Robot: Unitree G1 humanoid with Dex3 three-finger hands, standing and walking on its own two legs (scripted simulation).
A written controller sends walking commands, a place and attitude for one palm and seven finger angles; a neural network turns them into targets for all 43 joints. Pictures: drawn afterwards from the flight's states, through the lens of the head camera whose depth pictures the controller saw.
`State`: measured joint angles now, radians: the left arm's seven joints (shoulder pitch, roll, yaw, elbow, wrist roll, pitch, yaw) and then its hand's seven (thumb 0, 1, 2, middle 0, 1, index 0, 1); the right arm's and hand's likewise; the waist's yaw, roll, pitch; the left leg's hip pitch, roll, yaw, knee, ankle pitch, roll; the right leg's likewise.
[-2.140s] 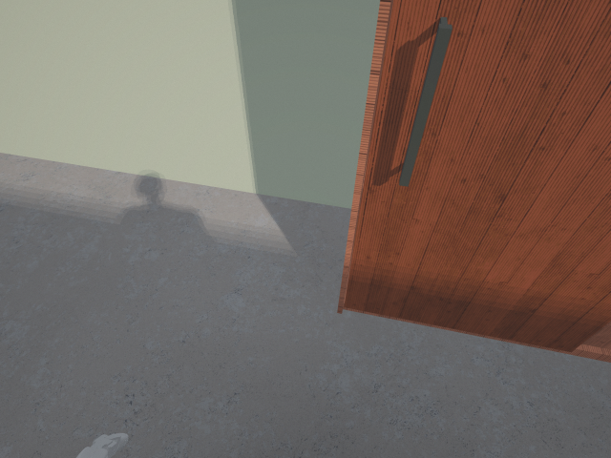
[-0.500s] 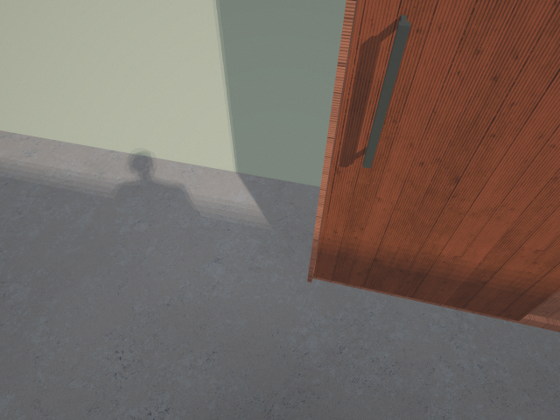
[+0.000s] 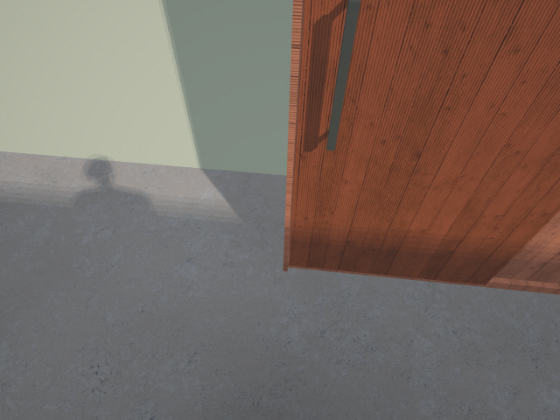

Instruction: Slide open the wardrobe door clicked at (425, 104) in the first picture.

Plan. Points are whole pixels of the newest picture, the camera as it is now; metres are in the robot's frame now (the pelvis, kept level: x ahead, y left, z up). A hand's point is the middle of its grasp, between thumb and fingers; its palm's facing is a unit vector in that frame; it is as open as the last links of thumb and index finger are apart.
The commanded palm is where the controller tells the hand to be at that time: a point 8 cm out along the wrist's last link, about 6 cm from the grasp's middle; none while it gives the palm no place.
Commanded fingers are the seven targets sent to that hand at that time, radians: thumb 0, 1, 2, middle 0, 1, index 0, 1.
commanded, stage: take the last steps up to it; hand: left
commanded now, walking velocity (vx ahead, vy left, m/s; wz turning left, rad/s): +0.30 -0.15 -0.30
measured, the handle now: (340, 81) +0.74 -0.08 +0.11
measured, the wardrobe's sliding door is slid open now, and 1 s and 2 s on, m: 0.00 0.00 0.00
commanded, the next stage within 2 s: come to a stop and stand still in 0.62 s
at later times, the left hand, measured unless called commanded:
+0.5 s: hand out of the picture +0.07 +0.10 -0.17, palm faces -0.02 -0.99 -0.14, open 7.4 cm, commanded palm none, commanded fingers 0.00 0.90 0.90 -0.20 -0.30 -0.20 -0.30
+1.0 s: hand (238, 306) +0.35 +0.11 -0.17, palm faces -0.10 -0.98 -0.18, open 7.4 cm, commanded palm none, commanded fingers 0.00 0.90 0.90 -0.20 -0.30 -0.20 -0.30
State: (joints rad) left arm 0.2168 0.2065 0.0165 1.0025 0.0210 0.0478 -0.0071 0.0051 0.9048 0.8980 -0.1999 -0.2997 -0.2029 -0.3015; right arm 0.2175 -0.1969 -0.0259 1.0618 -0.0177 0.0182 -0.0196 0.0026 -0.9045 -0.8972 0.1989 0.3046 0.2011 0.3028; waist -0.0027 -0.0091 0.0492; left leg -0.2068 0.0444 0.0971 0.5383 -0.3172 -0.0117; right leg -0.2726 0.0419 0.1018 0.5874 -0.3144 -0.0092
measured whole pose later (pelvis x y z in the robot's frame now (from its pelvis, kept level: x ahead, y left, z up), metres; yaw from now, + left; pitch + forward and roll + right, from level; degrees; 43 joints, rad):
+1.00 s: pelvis +0.25 -0.08 +0.01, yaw -8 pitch +0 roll -2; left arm 0.17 0.22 0.08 0.98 0.03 0.06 0.02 0.00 0.91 0.90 -0.19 -0.30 -0.20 -0.30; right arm 0.28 -0.12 -0.05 1.08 -0.02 -0.01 -0.05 -0.01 -0.92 -0.90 0.20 0.30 0.20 0.30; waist -0.02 -0.05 0.08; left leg -0.20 0.09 0.16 0.46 -0.25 0.03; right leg -0.51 -0.05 0.00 0.98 -0.29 0.05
